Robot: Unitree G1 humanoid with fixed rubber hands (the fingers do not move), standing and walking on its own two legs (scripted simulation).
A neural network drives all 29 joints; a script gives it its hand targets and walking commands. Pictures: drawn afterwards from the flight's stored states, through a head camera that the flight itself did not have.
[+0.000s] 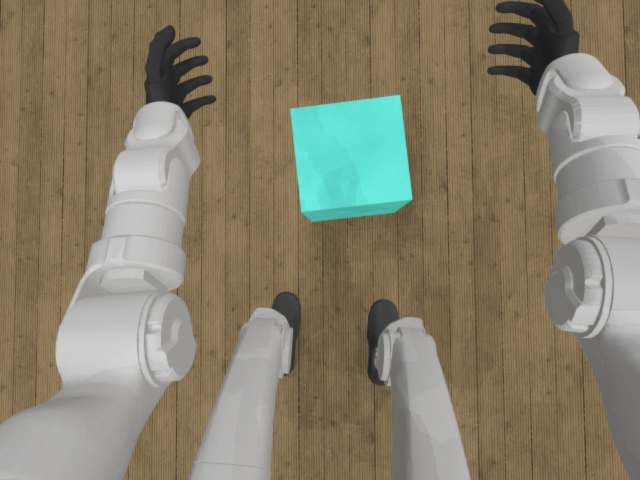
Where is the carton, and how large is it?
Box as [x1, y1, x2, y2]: [290, 95, 412, 221]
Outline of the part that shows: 399,95 290,109 301,211 311,221 394,212 412,199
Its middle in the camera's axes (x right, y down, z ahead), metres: +0.06 -0.15 +0.85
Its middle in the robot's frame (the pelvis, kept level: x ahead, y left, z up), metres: +0.54 +0.00 -0.53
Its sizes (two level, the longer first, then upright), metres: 0.210 0.200 0.250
